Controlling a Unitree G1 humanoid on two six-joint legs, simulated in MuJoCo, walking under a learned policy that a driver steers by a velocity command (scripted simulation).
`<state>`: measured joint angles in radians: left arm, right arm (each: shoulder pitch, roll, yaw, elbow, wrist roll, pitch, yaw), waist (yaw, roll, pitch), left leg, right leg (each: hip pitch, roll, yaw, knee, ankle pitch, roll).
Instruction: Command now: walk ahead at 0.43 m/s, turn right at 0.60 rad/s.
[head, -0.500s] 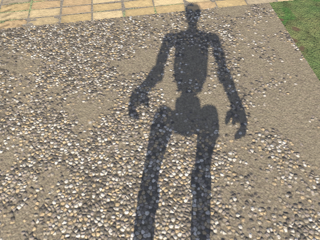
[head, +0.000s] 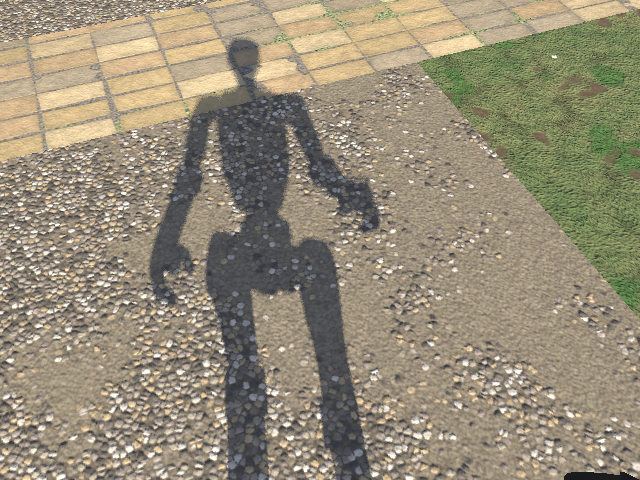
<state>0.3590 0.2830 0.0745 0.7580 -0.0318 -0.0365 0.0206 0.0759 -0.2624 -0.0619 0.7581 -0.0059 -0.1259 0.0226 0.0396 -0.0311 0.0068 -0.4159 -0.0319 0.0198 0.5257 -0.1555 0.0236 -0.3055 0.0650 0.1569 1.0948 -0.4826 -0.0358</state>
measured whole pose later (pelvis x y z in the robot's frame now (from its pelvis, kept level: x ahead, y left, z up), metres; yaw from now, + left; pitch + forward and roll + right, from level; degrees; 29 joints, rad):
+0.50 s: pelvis +0.15 -0.03 +0.01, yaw -7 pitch +2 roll +0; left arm 0.07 0.21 0.03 0.63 0.02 -0.01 0.00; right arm 0.18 -0.29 -0.04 0.88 0.02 -0.01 0.01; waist -0.04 0.03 0.05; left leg -0.36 0.05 0.00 0.95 -0.62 -0.06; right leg -0.39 -0.01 -0.05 0.50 -0.14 -0.03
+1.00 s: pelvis +0.16 +0.02 +0.02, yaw +9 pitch +2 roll -4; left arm 0.08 0.31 0.11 0.78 0.00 0.02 0.07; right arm 0.24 -0.29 -0.06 0.75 0.00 0.01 -0.03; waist -0.02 -0.02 0.03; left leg -0.28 -0.02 -0.06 0.45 -0.21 0.07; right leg -0.57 0.01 0.05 1.07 -0.32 0.06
